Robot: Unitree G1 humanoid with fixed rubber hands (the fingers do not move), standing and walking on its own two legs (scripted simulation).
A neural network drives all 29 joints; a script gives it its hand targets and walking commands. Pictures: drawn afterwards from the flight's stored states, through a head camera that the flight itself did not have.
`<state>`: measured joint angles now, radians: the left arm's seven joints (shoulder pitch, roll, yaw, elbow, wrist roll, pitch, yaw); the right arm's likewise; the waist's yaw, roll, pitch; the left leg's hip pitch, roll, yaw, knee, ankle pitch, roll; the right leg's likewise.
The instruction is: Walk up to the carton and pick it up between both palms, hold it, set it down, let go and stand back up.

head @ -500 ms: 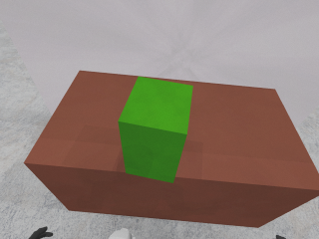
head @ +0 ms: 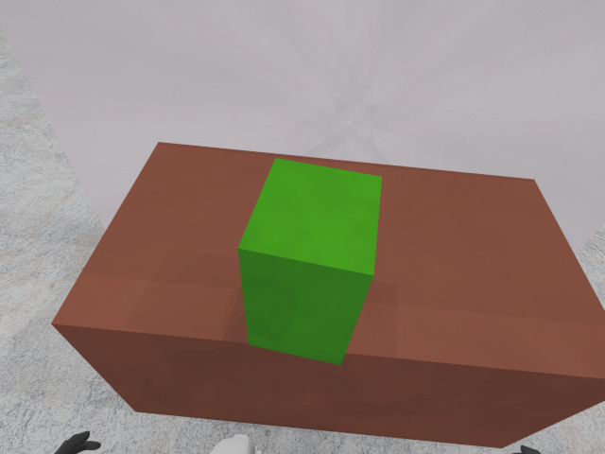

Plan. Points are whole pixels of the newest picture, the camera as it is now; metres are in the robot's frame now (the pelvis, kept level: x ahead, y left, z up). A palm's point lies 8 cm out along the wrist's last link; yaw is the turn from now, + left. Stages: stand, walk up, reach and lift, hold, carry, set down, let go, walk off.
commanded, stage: walk up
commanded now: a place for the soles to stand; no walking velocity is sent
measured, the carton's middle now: (310, 267) +0.42 +0.00 -0.03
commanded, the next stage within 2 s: reach and lift in 0.52 s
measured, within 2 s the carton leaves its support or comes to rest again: neither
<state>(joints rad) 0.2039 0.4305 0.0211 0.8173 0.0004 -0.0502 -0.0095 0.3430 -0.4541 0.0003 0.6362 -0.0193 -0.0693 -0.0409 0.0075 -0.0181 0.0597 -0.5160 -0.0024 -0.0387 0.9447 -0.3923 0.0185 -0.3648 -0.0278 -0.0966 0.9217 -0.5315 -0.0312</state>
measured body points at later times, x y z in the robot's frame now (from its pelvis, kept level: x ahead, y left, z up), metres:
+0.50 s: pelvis +0.01 +0.00 +0.00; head +0.02 +0.02 +0.45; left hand +0.13 +0.33 -0.10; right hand +0.12 -0.32 -0.07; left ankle +0.07 +0.12 -0.69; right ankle -0.01 -0.11 -0.69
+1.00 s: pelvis -0.02 -0.01 +0.00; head -0.01 +0.02 +0.45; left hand +0.15 +0.29 -0.08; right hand +0.14 -0.30 -0.06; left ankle +0.07 +0.12 -0.69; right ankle -0.01 -0.11 -0.69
